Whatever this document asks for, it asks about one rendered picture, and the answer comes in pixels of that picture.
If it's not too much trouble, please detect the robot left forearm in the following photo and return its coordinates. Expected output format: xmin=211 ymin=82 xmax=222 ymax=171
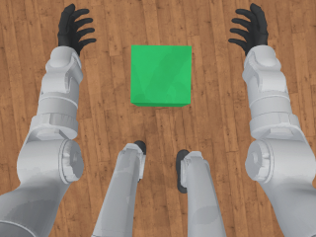
xmin=17 ymin=45 xmax=84 ymax=181

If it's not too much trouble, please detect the left robot hand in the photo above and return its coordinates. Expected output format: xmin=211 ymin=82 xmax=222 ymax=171
xmin=57 ymin=3 xmax=96 ymax=57

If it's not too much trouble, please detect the left robot upper arm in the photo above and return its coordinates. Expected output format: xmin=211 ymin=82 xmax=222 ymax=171
xmin=0 ymin=138 xmax=84 ymax=237

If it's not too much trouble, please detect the right robot hand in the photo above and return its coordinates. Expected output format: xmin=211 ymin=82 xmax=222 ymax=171
xmin=228 ymin=3 xmax=269 ymax=56

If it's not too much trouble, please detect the right robot thigh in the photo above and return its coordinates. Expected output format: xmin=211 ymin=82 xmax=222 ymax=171
xmin=181 ymin=156 xmax=227 ymax=237

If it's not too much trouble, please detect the carton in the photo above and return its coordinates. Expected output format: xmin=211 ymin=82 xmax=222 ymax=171
xmin=130 ymin=44 xmax=192 ymax=107

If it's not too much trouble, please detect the right robot upper arm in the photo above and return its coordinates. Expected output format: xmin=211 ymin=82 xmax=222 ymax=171
xmin=245 ymin=137 xmax=316 ymax=237

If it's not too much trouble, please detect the robot left shin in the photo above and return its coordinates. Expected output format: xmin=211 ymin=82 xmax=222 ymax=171
xmin=117 ymin=143 xmax=142 ymax=161

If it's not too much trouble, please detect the robot right forearm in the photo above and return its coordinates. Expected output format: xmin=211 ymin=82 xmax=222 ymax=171
xmin=242 ymin=44 xmax=316 ymax=179

